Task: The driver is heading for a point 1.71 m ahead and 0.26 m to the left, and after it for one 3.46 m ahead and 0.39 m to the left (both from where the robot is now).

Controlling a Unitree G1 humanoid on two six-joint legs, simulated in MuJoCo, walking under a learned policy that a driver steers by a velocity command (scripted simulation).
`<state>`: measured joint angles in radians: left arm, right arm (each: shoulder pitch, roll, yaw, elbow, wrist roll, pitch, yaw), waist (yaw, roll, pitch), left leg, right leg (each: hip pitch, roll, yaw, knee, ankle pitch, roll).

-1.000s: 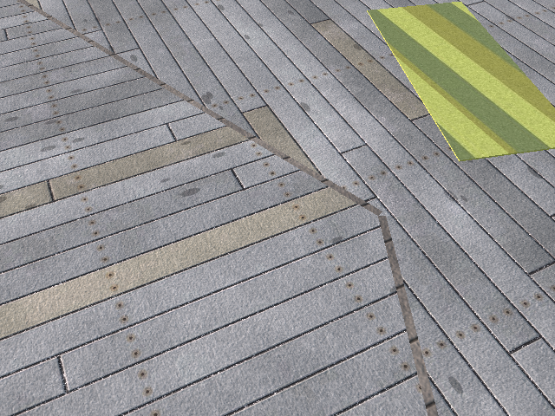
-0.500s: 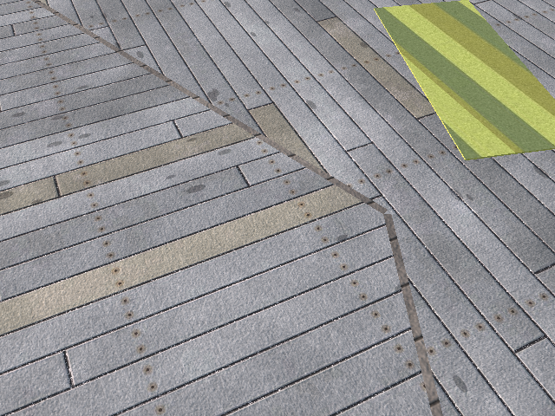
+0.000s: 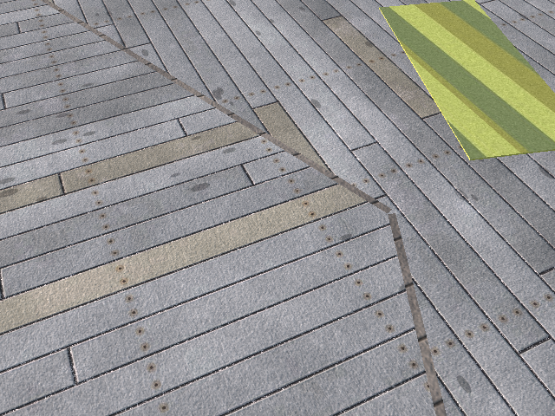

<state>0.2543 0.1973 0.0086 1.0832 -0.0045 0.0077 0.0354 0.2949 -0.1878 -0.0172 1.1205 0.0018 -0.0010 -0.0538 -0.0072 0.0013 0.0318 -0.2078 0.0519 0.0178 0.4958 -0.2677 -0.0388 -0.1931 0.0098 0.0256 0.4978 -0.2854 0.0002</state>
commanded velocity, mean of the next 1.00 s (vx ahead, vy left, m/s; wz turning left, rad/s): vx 0.40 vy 0.00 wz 0.00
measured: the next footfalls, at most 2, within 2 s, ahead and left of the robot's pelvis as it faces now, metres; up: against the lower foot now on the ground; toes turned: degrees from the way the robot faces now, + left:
right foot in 0.66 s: +0.43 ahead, -0.09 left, +0.00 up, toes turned -2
left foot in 1.20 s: +0.74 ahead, +0.15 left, +0.00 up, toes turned +3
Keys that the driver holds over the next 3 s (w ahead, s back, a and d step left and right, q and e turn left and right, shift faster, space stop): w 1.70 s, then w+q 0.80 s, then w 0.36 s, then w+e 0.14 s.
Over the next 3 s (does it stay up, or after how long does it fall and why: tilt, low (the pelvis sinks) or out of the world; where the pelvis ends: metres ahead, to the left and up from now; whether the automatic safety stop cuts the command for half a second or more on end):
stays up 1.56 0.17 0.00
